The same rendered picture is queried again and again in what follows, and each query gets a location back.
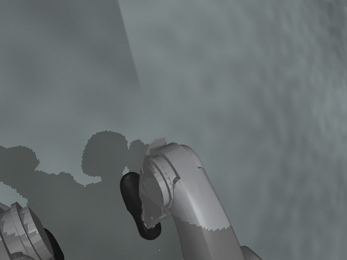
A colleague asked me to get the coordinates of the left robot foot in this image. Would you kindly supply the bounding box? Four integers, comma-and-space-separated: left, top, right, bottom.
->
44, 228, 65, 260

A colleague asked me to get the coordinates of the right robot foot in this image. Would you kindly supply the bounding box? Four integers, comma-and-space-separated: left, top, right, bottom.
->
120, 172, 161, 240

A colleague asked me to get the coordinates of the right robot hand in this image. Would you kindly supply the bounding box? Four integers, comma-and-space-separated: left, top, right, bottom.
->
240, 246, 263, 260

